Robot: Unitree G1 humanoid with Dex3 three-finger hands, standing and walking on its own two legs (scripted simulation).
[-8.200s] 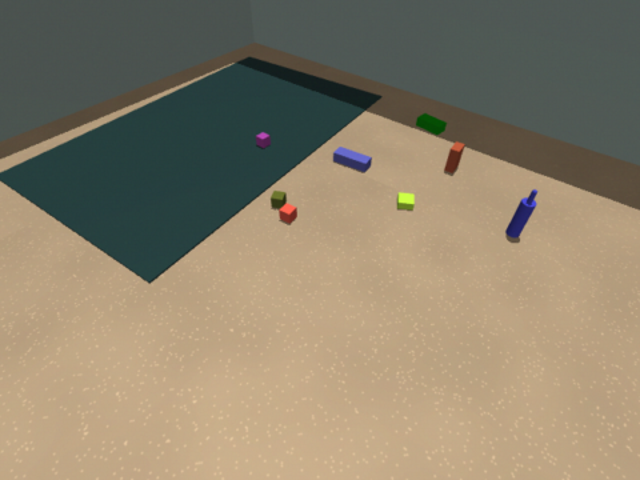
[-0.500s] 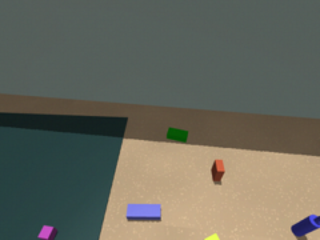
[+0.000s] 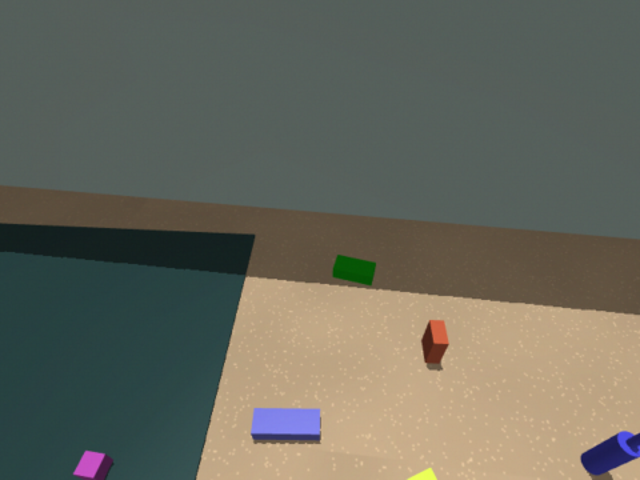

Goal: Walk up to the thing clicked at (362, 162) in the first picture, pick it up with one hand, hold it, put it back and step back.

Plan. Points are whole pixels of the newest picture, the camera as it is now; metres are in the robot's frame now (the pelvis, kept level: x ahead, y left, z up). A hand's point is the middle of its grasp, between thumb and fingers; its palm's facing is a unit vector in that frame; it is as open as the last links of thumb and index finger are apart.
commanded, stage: stand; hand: left
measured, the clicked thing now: (286, 424) +0.46 +0.11 -0.76
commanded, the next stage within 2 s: walk up in 0.92 s
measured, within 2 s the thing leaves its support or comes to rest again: neither
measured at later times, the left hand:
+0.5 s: hand out of the picture +0.07 +0.26 -0.16, palm faces -0.02 -0.94 -0.35, open 7.3 cm
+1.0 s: hand out of the picture +0.07 +0.26 -0.16, palm faces -0.03 -0.94 -0.35, open 7.3 cm
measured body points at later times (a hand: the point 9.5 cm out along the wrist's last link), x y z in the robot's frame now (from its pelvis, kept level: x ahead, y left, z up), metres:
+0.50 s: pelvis +0.00 +0.00 +0.00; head +0.01 +0.00 +0.45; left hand +0.07 +0.30 -0.13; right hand +0.08 -0.30 -0.13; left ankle +0.00 +0.14 -0.75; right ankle -0.02 -0.12 -0.75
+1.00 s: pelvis -0.01 -0.01 +0.00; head +0.02 +0.00 +0.44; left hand +0.07 +0.31 -0.13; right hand +0.07 -0.31 -0.13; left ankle +0.00 +0.13 -0.75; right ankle -0.03 -0.12 -0.73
